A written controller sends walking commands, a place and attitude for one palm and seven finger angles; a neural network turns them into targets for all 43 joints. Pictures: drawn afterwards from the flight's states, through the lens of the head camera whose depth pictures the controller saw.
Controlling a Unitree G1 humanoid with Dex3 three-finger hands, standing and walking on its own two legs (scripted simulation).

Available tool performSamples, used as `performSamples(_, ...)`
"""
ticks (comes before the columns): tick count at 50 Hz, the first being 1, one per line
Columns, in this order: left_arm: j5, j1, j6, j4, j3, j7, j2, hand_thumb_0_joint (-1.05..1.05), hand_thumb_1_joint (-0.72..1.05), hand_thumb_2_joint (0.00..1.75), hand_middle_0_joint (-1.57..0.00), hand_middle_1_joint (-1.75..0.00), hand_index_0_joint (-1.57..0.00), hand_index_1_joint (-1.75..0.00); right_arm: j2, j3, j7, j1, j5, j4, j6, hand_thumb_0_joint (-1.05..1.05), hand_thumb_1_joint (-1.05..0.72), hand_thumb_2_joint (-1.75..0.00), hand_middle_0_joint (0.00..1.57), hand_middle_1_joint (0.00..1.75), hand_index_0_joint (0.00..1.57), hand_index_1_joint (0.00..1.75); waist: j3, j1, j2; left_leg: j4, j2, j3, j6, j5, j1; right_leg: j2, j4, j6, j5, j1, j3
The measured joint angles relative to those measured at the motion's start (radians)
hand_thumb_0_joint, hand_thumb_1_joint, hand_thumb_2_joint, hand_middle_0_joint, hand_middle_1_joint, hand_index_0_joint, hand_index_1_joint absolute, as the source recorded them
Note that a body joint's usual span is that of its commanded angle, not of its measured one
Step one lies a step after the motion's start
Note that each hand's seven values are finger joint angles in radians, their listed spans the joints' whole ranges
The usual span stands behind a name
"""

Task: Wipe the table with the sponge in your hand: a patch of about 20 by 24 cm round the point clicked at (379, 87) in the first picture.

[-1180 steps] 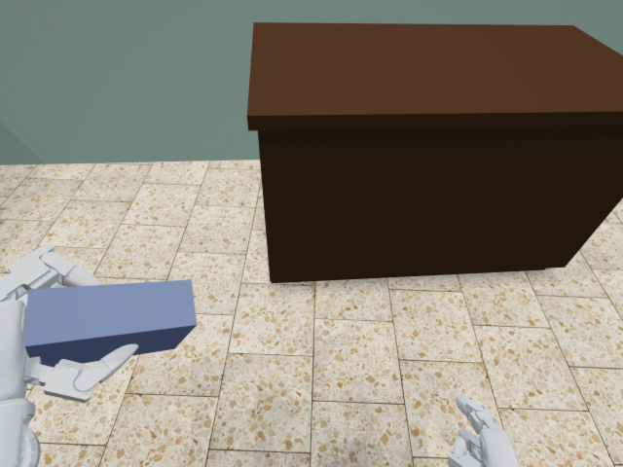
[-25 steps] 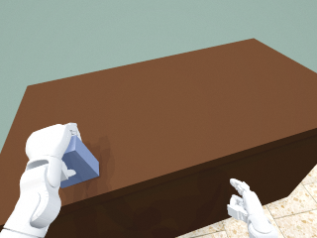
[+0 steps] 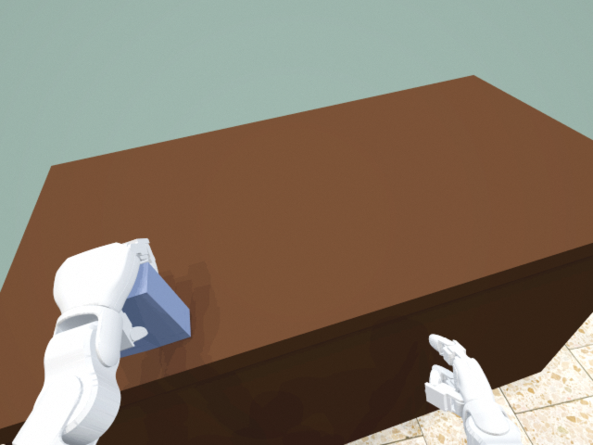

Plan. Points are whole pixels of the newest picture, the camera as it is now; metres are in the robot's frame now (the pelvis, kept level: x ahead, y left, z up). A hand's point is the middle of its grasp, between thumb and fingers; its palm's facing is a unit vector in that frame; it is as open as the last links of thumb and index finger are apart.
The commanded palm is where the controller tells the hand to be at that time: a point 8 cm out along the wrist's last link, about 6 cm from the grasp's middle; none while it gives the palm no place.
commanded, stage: wipe forward along the first lane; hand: left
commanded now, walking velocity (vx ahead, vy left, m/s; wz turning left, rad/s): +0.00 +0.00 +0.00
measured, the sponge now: (142, 320) +0.24 +0.27 +0.06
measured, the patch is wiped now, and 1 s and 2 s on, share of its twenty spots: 0.00 0.45 0.55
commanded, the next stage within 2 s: slide across to the middle lane in 1.56 s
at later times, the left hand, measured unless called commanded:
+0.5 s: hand (130, 281) +0.26 +0.28 +0.11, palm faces +0.02 -0.05 -1.00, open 9.3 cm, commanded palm +0.24 +0.28 +0.15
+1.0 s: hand (133, 252) +0.32 +0.31 +0.11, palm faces -0.06 -0.01 -1.00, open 9.3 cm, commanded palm +0.30 +0.31 +0.14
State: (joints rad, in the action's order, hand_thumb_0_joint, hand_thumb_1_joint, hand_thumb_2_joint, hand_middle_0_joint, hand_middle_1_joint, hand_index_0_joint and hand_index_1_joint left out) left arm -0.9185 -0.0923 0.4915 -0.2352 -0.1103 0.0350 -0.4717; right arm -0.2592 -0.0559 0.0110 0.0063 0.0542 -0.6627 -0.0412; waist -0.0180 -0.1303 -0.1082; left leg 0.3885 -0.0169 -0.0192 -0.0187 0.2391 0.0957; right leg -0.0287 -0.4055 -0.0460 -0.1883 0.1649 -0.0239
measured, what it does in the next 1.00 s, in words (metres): stands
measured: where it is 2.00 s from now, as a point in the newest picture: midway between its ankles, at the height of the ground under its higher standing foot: outside the picture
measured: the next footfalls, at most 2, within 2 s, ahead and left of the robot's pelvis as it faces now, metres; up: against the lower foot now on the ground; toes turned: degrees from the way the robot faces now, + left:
none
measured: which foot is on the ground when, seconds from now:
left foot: down 0.00-1.00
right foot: down 0.00-1.00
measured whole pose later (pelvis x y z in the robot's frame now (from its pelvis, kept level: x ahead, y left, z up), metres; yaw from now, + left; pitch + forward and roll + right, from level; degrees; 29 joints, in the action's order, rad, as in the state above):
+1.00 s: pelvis -0.02 -0.03 -0.01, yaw +0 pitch +2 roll +1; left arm -0.92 0.39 0.21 0.50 0.00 0.05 -0.58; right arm -0.31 -0.01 0.08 -0.14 0.08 -0.72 -0.02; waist -0.04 -0.05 -0.09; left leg 0.48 0.01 0.00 -0.01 0.24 0.27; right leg -0.05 -0.47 -0.08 -0.18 0.33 -0.04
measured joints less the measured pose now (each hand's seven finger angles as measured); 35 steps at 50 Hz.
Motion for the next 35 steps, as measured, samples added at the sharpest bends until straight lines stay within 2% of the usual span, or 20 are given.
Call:
performSamples(13, -0.010, 0.094, -0.005, 0.116, -0.004, 0.019, -0.009, -0.01, -0.46, 1.09, -0.83, -1.42, -0.84, -1.40, -0.006, -0.004, 0.027, -0.008, 0.008, -0.012, -0.002, 0.02, -0.91, -0.90, 0.20, 0.30, 0.20, 0.30, 0.000, 0.007, 0.005, 0.010, 0.004, 0.006, 0.007, -0.004, 0.018, -0.003, -0.011, -0.007, 0.002, 0.018, -0.005)
performSamples(28, 0.001, 0.234, -0.102, 0.344, 0.040, 0.018, -0.032, -0.01, -0.50, 1.13, -0.84, -1.41, -0.85, -1.38, -0.023, 0.014, 0.057, -0.061, 0.017, -0.042, 0.024, 0.02, -0.91, -0.90, 0.20, 0.30, 0.20, 0.30, -0.005, 0.028, 0.003, 0.027, 0.014, 0.017, 0.018, -0.010, 0.061, -0.013, -0.021, -0.021, 0.009, 0.055, -0.017)
performSamples(35, -0.001, 0.345, -0.150, 0.496, 0.048, 0.018, -0.053, 0.00, -0.52, 1.15, -0.85, -1.41, -0.86, -1.38, -0.031, 0.022, 0.072, -0.079, 0.023, -0.057, 0.029, 0.02, -0.91, -0.90, 0.20, 0.30, 0.20, 0.30, -0.009, 0.039, 0.010, 0.042, 0.018, 0.023, 0.017, -0.011, 0.094, -0.017, -0.030, -0.027, 0.012, 0.084, -0.024)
